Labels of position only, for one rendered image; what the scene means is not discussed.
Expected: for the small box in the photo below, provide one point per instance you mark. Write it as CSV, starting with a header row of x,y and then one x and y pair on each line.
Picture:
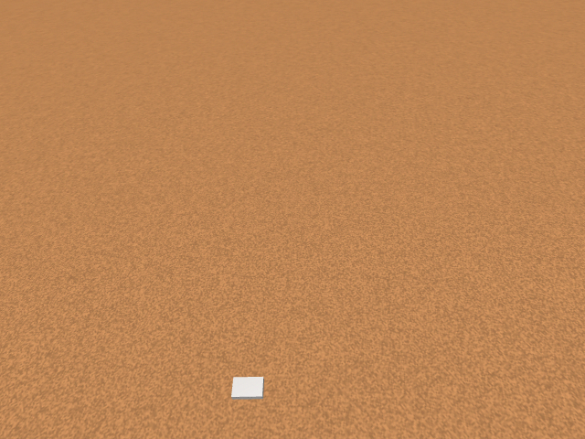
x,y
247,388

